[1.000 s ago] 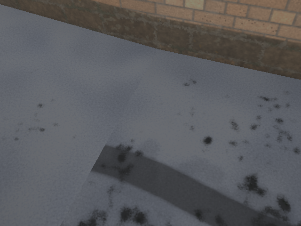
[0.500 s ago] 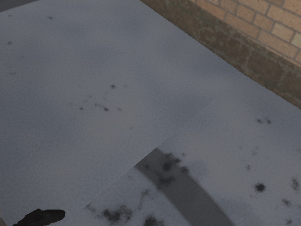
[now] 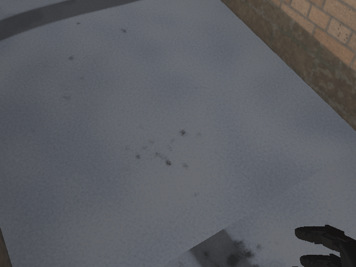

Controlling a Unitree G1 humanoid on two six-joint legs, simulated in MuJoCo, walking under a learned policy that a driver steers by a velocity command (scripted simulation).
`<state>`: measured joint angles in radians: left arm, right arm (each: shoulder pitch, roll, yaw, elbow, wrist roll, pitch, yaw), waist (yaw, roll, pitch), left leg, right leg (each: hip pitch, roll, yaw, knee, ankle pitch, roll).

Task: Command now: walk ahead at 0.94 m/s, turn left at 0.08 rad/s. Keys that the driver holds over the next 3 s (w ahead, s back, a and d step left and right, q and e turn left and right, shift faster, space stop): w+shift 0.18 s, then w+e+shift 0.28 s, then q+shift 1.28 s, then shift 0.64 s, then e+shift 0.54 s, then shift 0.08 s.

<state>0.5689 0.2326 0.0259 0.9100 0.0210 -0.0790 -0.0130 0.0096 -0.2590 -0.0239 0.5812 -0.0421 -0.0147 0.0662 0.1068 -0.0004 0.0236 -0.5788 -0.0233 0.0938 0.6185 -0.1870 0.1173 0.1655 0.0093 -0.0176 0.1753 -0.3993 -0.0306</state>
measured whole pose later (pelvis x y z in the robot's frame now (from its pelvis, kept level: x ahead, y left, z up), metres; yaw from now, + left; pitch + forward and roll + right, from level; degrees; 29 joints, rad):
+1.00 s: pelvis +0.77 -0.05 +0.02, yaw +4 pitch +1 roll +1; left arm 0.05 0.27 0.00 0.67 0.03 -0.05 0.02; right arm 0.25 -0.32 -0.06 0.66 -0.02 -0.05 -0.01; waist -0.07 0.01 0.09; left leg -0.47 -0.17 -0.05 0.50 -0.11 0.17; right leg -0.52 0.09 0.13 1.41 -0.42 0.03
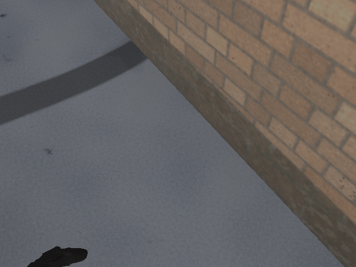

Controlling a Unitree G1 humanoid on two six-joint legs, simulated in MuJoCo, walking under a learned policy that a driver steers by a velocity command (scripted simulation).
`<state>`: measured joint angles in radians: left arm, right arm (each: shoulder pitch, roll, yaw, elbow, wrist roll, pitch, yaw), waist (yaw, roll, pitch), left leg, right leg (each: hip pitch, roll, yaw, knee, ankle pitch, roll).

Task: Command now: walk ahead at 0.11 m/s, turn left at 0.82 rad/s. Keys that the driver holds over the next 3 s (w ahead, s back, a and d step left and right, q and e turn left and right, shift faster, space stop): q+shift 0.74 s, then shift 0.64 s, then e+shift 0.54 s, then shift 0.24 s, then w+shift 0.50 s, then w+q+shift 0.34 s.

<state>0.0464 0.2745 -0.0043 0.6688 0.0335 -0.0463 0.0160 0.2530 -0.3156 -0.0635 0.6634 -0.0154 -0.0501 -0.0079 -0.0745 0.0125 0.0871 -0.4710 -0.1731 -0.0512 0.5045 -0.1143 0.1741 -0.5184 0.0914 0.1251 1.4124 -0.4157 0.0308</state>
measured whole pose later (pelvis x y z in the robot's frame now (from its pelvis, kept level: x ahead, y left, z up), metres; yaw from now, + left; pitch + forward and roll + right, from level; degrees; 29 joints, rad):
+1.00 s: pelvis +0.08 -0.04 +0.01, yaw +52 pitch +2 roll -1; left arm 0.18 0.27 0.06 0.73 0.01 0.01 0.02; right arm 0.14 -0.29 -0.05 0.58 0.01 0.06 -0.05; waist 0.01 0.00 0.02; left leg -0.35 -0.11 -0.17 0.54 -0.29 0.02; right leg -0.42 0.01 0.04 0.80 -0.39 0.07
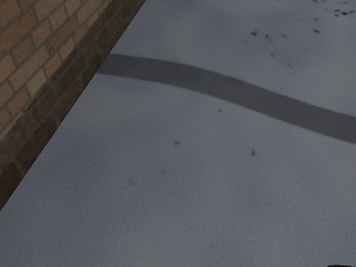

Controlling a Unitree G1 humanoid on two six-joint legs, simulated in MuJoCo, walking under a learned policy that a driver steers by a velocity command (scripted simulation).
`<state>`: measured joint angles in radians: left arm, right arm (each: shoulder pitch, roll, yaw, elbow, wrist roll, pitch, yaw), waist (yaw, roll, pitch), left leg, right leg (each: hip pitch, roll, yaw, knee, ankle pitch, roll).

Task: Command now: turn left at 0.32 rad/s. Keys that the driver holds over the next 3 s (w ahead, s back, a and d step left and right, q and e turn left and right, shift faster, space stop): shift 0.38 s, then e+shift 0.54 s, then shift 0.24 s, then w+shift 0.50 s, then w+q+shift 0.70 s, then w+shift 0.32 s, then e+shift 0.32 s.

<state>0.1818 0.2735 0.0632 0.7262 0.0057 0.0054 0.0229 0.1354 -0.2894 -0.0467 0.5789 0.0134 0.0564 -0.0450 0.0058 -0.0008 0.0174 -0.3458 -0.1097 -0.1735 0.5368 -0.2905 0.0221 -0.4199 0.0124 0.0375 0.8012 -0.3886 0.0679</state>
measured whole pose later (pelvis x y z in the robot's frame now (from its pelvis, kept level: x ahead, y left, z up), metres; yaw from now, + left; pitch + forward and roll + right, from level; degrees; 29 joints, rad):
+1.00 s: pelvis -0.04 -0.03 +0.00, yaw -23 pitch +2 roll +2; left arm 0.26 0.30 0.07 0.62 -0.01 0.03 0.03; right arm 0.05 -0.31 -0.08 0.71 -0.01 0.00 -0.04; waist 0.02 0.03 0.07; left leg -0.56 -0.01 -0.05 1.15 -0.40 -0.07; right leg -0.35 0.04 0.07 0.53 -0.30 -0.05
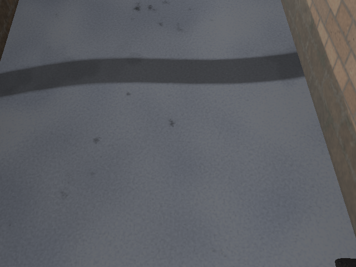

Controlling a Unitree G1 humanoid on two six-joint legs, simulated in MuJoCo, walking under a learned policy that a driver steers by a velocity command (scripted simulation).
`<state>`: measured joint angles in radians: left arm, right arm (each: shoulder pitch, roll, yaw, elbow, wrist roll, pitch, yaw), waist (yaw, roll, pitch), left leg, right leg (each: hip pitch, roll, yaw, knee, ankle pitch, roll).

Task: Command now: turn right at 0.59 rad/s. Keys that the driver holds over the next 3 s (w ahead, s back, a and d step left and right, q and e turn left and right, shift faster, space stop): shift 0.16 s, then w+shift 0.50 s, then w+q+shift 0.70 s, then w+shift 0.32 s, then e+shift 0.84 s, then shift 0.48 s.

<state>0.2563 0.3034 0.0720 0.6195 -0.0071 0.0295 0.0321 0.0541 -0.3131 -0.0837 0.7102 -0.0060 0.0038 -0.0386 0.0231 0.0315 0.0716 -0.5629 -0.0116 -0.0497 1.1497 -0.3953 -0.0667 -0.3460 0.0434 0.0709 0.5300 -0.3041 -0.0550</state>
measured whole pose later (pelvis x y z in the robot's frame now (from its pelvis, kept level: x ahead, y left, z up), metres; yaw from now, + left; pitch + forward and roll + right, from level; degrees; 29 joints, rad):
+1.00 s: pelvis +0.42 -0.04 +0.02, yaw +4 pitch +1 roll -1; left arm 0.49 0.27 0.05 0.87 0.02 -0.11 0.03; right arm 0.15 -0.25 -0.05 0.71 -0.03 0.01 0.08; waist 0.02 0.04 0.00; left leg -0.95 0.04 -0.03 1.34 -0.10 0.09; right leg 0.08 0.00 -0.25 0.24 -0.41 0.01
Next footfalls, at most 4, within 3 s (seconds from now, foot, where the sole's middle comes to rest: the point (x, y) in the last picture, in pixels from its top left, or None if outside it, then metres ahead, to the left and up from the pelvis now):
0.30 left None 0.05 0.12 -0.77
0.70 right None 0.35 -0.13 -0.75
1.20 left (189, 168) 0.78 0.06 -0.71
1.62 right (175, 73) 1.28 0.12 -0.67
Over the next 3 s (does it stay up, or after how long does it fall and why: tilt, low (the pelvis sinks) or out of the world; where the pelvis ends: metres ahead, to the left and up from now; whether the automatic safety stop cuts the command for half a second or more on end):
stays up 1.43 0.32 0.12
